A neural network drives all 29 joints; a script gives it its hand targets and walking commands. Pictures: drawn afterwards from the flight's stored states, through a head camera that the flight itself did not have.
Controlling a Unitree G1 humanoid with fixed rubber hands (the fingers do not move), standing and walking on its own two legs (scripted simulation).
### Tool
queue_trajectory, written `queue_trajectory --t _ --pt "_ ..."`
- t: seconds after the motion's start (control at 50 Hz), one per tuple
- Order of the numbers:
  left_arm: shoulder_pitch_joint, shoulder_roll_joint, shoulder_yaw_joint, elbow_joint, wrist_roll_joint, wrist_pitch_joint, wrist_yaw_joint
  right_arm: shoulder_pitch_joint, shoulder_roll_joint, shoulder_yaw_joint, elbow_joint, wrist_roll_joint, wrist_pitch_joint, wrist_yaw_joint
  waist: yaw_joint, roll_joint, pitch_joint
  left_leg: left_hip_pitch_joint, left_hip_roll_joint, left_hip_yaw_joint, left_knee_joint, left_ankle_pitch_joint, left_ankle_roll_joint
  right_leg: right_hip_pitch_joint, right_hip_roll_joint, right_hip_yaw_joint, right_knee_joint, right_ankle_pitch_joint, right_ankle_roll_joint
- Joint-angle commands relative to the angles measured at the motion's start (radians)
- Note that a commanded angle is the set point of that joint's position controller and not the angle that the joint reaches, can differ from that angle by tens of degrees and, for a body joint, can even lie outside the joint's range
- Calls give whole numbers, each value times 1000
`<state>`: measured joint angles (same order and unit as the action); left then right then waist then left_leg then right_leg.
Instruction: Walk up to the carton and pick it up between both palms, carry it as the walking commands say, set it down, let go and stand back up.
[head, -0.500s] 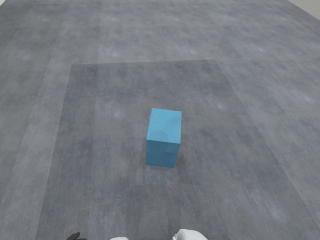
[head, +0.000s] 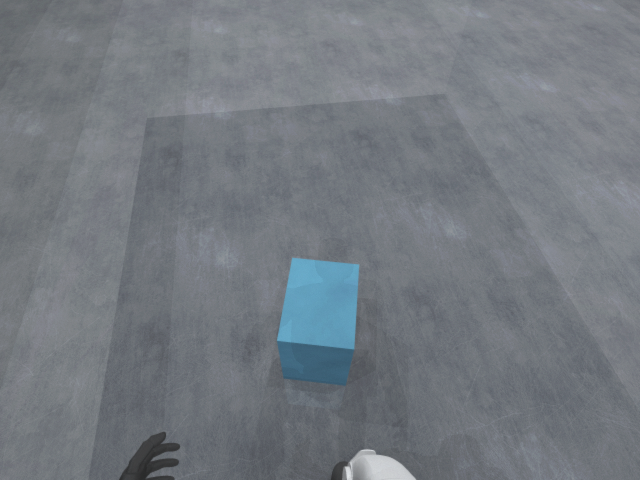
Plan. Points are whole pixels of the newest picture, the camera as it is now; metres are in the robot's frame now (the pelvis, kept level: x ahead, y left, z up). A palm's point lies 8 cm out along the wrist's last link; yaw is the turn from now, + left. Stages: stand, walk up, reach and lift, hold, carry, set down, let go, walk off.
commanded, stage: walk up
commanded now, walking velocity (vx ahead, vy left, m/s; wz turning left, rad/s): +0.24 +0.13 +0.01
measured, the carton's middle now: (319, 323) +0.58 -0.01 -0.60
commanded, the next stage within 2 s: none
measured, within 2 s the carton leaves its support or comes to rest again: neither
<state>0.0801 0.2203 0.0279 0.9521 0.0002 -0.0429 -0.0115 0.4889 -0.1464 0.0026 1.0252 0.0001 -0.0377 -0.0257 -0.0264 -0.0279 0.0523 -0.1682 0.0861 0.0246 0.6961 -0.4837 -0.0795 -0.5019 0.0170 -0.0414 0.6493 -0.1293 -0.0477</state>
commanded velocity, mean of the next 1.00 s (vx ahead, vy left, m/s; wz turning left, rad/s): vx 0.13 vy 0.07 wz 0.00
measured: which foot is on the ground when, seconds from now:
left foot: up 0.00-0.64, down 0.66-1.00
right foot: down 0.00-0.72, up 0.74-0.96, down 0.98-1.00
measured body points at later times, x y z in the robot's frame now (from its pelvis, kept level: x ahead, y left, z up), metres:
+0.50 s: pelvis +0.06 -0.02 +0.03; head +0.09 -0.05 +0.48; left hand +0.06 +0.24 -0.10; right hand +0.14 -0.25 -0.14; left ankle +0.04 +0.16 -0.67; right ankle +0.10 -0.07 -0.71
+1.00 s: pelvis +0.01 +0.01 +0.02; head +0.01 +0.00 +0.47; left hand +0.05 +0.26 -0.13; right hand +0.07 -0.22 -0.14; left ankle +0.11 +0.16 -0.71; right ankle -0.01 -0.07 -0.71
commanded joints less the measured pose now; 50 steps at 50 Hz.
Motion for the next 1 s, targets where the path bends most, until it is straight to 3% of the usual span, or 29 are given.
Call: queue_trajectory --t 0.0,0.02,0.04,0.06,0.1,0.16,0.2,0.3,0.38,0.48,0.5,0.54,0.56,0.6,0.62,0.64,0.66,0.68,0.72,0.74,0.76,0.8,0.84,0.86,0.9,0.92,0.94,0.96,0.98 --pt "348 246 34 48 1 8 30 -71 -171 -65 -72 -50 33 10 107 -19 -216 -356 -20 -87 479 -2 21 514 -457 555 -322 216 -90" --pt "228 220 27 10 -4 16 29 -62 -127 -56 -57 -60 41 15 70 -44 -110 -353 -20 -81 481 52 18 344 -419 548 -386 -108 -83" --pt "150 185 24 -12 -7 24 23 -81 -114 -50 -47 -60 51 18 55 -74 -22 -326 -8 -56 445 91 18 209 -361 524 -466 -393 -66" --pt "105 163 18 -28 -6 26 18 -85 -114 -52 -42 -57 63 23 43 -113 34 -297 -4 -42 410 123 19 140 -323 487 -499 -446 -55" --pt "138 155 18 -33 5 17 13 -96 -131 -54 -45 -57 75 22 50 -121 62 -298 -1 -32 386 136 17 109 -309 470 -503 -396 -59" --pt "198 152 14 -18 14 -8 20 -118 -129 -57 -21 -61 74 26 56 -72 15 -285 -5 -35 344 156 15 193 -302 433 -478 -223 -75" --pt "236 153 15 -12 12 -19 23 -144 -133 -61 -12 -57 73 26 60 -73 -27 -289 -10 -31 306 153 13 267 -297 408 -460 -97 -65" --pt "327 154 20 9 12 -18 38 -258 -142 -62 -16 -49 81 26 93 -71 -37 -329 -15 -26 212 114 11 382 -313 421 -449 45 -58" --pt "381 154 23 27 14 -14 50 -328 -138 -57 -36 -41 74 19 111 -83 -85 -339 -20 -21 128 60 13 483 -329 417 -413 219 -92" --pt "344 149 18 11 17 1 54 -357 -115 -41 -56 -27 67 9 108 -110 -101 -265 -40 3 -8 53 19 458 -319 383 -378 337 -120" --pt "327 155 16 8 10 5 56 -346 -123 -45 -45 -18 72 2 98 -102 -73 -244 -50 -1 -26 53 22 448 -319 364 -314 600 -113" --pt "332 170 22 10 5 12 60 -308 -123 -50 -39 -16 71 0 96 -117 -136 -214 -55 16 -54 87 31 472 -335 356 -296 603 -120" --pt "292 162 17 -1 -2 18 58 -294 -112 -47 -38 -9 68 0 71 -140 -131 -149 -51 23 -115 129 35 417 -303 304 -276 599 -119" --pt "227 160 15 -17 -6 31 49 -252 -105 -47 -24 -2 60 -1 32 -115 -135 -14 -56 61 -320 327 36 324 -242 235 -248 386 -83" --pt "212 137 10 -20 -9 36 43 -233 -117 -51 -14 -1 52 -3 19 -93 -155 75 -24 37 -380 436 42 276 -188 190 -229 247 -44" --pt "204 104 4 -21 -10 42 35 -215 -148 -58 -8 -5 41 -5 12 -32 -189 148 51 -22 -373 458 55 226 -121 134 -209 103 -8" --pt "196 63 -7 -26 -9 47 30 -212 -196 -65 -9 -12 35 -6 10 110 -183 145 154 -124 -412 414 84 178 -41 59 -161 -52 21" --pt "203 44 -10 -28 -5 51 30 -243 -224 -65 -24 -18 37 -5 20 191 -122 48 207 -183 -464 304 124 165 4 16 -121 -162 40" --pt "246 53 0 0 -3 68 25 -293 -215 -64 -40 -30 47 -6 27 244 -42 -189 251 -222 -533 3 197 217 7 28 80 -288 44" --pt "269 36 -4 9 2 75 17 -312 -206 -65 -56 -39 50 -5 27 286 -45 -224 251 -245 -594 -204 201 218 11 17 164 -319 43" --pt "276 45 -1 18 7 84 12 -336 -216 -70 -77 -37 51 -10 27 274 10 -239 259 -258 -615 -168 210 174 12 30 234 -308 48" --pt "281 33 -3 23 8 82 13 -346 -200 -69 -76 -30 50 -12 42 221 14 -224 191 -182 -541 51 201 177 -7 55 209 -280 45" --pt "276 34 -7 33 4 77 17 -301 -203 -72 -62 -36 51 -9 32 209 -26 -176 177 -171 -498 70 192 188 -11 31 122 -300 45" --pt "271 35 -9 36 4 76 18 -288 -208 -74 -58 -39 55 -7 24 222 -33 -169 180 -181 -487 45 190 205 -9 22 64 -310 44" --pt "314 23 -14 58 5 77 19 -289 -224 -83 -57 -36 68 -4 37 241 -29 -224 184 -196 -486 -46 180 304 -3 -3 -76 -311 39" --pt "373 13 -17 84 2 73 20 -296 -226 -92 -48 -36 75 0 56 229 -30 -263 185 -197 -483 -136 164 373 -3 -11 -157 -339 26" --pt "482 30 -7 102 3 78 6 -362 -258 -105 -98 -37 83 9 107 233 -74 -418 190 -185 -478 -339 132 534 -7 -16 -157 -451 14" --pt "557 55 2 131 9 82 1 -410 -232 -105 -113 -33 93 12 153 107 8 -581 114 -88 -344 -370 76 581 -90 130 -310 -631 -19" --pt "563 137 17 122 22 73 6 -445 -146 -79 -142 -25 92 17 170 -234 84 -689 -14 55 -2 -245 32 467 -329 509 -605 -964 -63"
